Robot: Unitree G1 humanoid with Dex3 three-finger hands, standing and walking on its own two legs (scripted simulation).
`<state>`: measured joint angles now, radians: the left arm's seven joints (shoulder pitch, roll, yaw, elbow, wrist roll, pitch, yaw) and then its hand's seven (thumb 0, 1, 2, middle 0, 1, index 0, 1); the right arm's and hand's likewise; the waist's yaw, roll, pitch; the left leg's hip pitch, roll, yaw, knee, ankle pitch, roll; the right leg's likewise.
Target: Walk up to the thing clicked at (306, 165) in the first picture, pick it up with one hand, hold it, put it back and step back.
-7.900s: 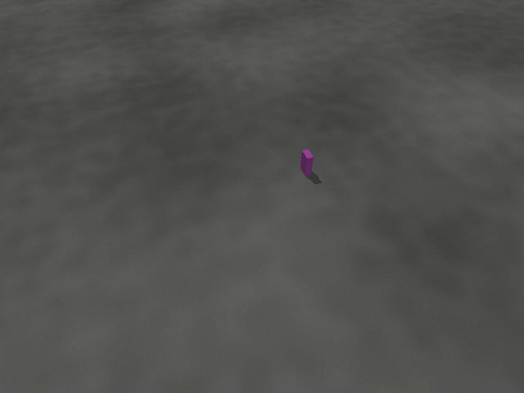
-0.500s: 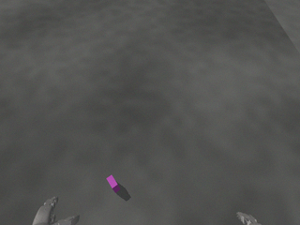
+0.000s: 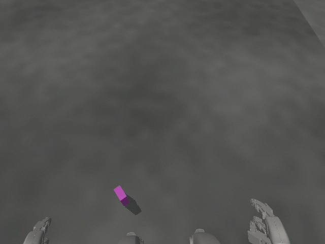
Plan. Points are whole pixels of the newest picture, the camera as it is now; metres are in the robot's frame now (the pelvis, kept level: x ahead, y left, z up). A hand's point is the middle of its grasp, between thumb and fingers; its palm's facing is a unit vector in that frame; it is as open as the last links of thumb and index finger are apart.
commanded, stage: go down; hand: left
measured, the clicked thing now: (121, 195) +0.40 +0.21 -0.65
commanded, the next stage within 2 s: none
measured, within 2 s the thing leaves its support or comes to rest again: neither
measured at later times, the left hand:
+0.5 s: hand (55, 238) +0.18 +0.31 -0.18, palm faces +0.18 -0.94 -0.29, open 17.4 cm
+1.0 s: hand (50, 213) +0.26 +0.38 -0.27, palm faces +0.24 -0.95 -0.20, open 16.7 cm
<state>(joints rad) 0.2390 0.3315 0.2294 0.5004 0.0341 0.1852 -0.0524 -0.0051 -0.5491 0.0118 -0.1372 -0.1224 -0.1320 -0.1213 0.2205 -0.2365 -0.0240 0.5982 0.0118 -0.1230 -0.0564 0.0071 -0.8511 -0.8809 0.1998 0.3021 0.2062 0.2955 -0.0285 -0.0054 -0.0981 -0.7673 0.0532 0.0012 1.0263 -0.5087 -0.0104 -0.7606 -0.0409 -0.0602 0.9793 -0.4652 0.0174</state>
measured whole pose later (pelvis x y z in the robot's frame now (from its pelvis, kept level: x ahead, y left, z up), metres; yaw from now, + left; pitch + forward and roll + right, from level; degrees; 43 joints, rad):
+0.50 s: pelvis -0.03 +0.00 -0.08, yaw +0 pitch +24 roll -2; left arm 0.12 0.42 0.39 0.56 -0.07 -0.04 -0.18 -0.01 -0.59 0.00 -0.14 -0.11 -0.14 -0.11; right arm 0.19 -0.26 -0.01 0.57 -0.01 -0.21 -0.05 0.01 -0.89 -0.89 0.20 0.30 0.21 0.30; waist -0.03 -0.02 -0.15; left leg -1.21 0.05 -0.03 1.40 -0.62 -0.01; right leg -1.19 -0.05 -0.06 1.35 -0.58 0.01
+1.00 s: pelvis -0.08 +0.00 -0.23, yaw -2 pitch +33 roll -4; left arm -0.35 0.68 0.72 0.95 -0.16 -0.40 -0.51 -0.01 -0.39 0.11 -0.08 -0.14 -0.07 -0.14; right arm 0.10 -0.31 0.04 0.67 -0.03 -0.17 -0.05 0.01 -0.88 -0.89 0.20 0.30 0.21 0.30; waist -0.03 -0.03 -0.14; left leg -1.83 0.05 -0.07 1.94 -0.70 -0.01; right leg -1.81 -0.06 -0.07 1.88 -0.65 0.00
